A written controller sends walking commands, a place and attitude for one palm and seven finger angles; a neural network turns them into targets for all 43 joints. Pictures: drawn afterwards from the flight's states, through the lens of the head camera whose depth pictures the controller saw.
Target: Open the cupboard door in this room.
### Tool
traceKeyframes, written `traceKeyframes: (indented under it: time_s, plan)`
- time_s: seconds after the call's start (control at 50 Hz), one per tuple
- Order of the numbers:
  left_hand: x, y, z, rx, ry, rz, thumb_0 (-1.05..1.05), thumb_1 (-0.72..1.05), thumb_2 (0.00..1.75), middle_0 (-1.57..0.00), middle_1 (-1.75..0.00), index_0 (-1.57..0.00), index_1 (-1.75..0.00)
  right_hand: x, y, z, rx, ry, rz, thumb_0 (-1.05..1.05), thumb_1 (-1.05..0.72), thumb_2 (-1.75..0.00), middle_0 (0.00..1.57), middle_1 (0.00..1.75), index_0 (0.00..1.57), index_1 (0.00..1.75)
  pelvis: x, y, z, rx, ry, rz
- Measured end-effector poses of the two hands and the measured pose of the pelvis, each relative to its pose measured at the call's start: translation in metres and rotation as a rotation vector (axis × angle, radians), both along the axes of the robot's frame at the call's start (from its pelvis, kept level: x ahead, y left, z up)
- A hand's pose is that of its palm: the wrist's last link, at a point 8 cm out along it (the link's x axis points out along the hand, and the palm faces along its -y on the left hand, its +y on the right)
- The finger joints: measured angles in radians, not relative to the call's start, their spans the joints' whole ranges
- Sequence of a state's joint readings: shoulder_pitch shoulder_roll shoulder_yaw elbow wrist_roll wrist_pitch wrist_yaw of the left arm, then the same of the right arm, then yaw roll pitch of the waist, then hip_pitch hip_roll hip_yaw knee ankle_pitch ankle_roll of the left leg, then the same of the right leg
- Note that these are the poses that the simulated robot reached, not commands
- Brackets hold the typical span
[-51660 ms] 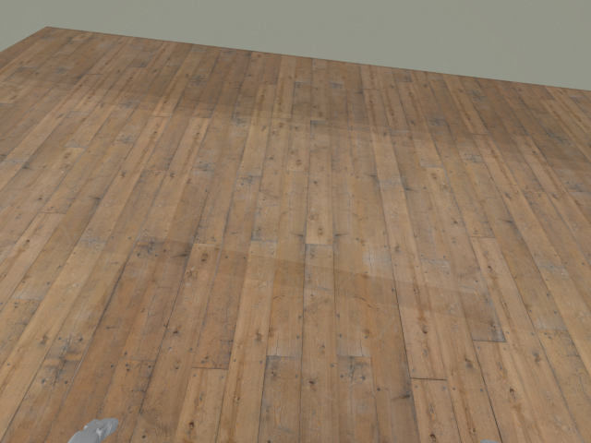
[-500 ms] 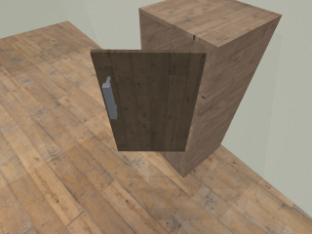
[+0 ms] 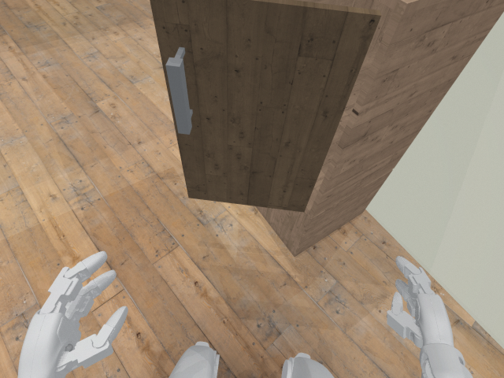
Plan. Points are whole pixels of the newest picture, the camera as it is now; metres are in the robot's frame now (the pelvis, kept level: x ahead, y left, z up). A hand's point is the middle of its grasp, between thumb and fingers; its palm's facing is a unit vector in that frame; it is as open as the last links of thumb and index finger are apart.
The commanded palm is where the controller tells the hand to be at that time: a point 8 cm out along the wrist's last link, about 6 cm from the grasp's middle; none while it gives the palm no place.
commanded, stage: raise the hand with hooked fingers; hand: left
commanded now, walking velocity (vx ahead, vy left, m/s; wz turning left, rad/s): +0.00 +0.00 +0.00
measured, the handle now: (183, 92) +0.59 +0.22 +0.08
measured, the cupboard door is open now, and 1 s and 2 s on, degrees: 50 50 50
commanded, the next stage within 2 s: move the hooked fingers beside the handle in 1.58 s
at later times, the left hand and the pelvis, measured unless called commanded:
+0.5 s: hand (85, 262) +0.24 +0.26 +0.06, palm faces +0.05 -1.00 -0.08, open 12.2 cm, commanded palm +0.22 +0.32 +0.07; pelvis +0.00 +0.03 +0.01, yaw -1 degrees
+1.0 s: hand (59, 212) +0.29 +0.31 +0.09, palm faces +0.04 -1.00 -0.06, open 14.0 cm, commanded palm +0.27 +0.36 +0.10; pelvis +0.01 +0.05 +0.03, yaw -1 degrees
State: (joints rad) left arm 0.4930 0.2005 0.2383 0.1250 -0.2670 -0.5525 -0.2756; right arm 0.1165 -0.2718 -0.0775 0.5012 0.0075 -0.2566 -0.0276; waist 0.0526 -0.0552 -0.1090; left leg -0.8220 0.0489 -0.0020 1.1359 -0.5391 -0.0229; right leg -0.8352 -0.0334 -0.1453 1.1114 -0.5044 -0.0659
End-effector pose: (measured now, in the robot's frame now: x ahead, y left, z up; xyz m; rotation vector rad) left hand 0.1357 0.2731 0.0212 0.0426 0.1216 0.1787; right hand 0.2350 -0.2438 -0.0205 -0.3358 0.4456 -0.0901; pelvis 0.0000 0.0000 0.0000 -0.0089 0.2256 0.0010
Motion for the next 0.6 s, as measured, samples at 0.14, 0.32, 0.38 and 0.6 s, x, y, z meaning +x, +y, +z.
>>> traceKeyframes:
  time_s: [0.14,0.32,0.38,0.6]
  plan:
    - [0.05,-0.002,0.041,0.073,-0.21,-0.181,0.02,0.32,0.65,-0.24,-0.67,-0.24,-0.66,-0.03,0.039,-0.053,0.109,0.14,0.016,0.01,-0.9,-0.9,0.2,0.3,0.2,0.3,-0.008,0.004,-0.009,-0.032,0.015,0.018]
    - [0.087,0.018,0.037,-0.023,0.034,-0.164,0.01,0.12,0.56,-0.26,-0.81,-0.26,-0.8,-0.106,0.034,-0.056,0.164,0.306,-0.177,0.02,-0.9,-0.9,0.2,0.3,0.2,0.3,0.0,0.017,0.014,-0.01,0.011,-0.025]
    - [0.08,0.033,0.05,0.019,-0.033,-0.08,0.01,0.05,0.53,-0.27,-0.85,-0.26,-0.84,-0.117,0.024,-0.05,0.118,0.329,-0.192,0.02,-0.9,-0.9,0.2,0.3,0.2,0.3,0.003,0.021,0.018,-0.01,0.011,-0.023]
    - [0.096,0.043,0.039,0.006,-0.049,-0.21,0.0,-0.21,0.42,-0.28,-1.02,-0.28,-1.01,-0.091,0.015,-0.026,0.003,0.248,-0.159,0.02,-0.9,-0.9,0.2,0.3,0.2,0.3,0.002,0.036,0.018,-0.028,-0.002,-0.012]
